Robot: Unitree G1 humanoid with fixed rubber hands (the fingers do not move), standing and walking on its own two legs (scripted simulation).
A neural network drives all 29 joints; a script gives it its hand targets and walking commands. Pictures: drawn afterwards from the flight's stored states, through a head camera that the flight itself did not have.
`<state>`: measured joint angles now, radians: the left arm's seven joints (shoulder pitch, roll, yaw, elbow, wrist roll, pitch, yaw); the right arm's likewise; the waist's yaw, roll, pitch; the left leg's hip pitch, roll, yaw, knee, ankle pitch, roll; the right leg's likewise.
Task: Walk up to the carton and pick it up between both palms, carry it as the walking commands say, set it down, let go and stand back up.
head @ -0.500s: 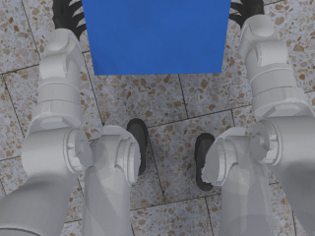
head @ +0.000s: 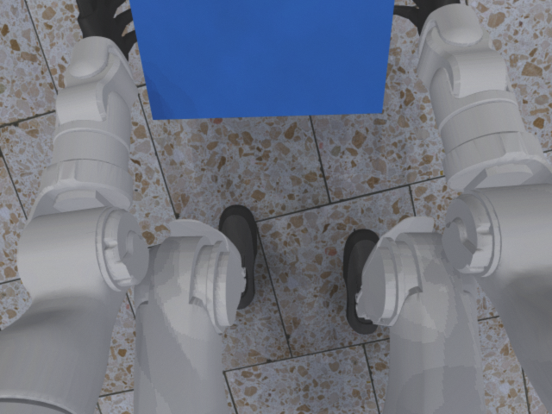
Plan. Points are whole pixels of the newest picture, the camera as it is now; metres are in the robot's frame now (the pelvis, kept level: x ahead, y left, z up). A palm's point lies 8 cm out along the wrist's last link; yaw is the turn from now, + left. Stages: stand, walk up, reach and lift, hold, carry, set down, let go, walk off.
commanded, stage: set down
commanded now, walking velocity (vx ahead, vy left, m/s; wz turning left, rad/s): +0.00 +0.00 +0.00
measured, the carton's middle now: (267, 49) +0.54 +0.06 -0.24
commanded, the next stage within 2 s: none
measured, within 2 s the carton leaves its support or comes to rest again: rests again in 1.60 s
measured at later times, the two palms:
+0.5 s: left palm (107, 40) +0.52 +0.24 -0.14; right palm (429, 7) +0.56 -0.13 -0.15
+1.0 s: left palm (109, 33) +0.53 +0.24 -0.15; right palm (428, 2) +0.56 -0.13 -0.16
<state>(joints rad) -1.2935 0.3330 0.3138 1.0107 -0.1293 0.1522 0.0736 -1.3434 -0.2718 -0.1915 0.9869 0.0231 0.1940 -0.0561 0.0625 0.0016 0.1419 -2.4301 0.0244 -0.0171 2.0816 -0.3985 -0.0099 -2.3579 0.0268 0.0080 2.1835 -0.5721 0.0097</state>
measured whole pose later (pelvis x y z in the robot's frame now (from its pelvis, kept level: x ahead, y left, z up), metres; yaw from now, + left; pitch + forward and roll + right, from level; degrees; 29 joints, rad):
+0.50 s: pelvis +0.00 +0.00 +0.00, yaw +1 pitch +42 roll +0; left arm -1.31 0.35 0.31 1.05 -0.16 0.11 0.06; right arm -1.37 -0.26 -0.25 0.99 -0.02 0.16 -0.02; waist 0.05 0.01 0.19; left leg -2.41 0.02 0.00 2.10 -0.41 0.00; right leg -2.34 0.03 0.03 2.21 -0.60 0.02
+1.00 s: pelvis +0.01 +0.00 -0.01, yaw +1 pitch +42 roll +1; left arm -1.33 0.36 0.35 1.07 -0.14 0.09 0.03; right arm -1.39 -0.25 -0.28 0.98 -0.07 0.14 -0.01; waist 0.05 0.02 0.21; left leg -2.41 0.03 0.00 2.13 -0.44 -0.01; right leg -2.34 0.03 0.03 2.23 -0.62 0.02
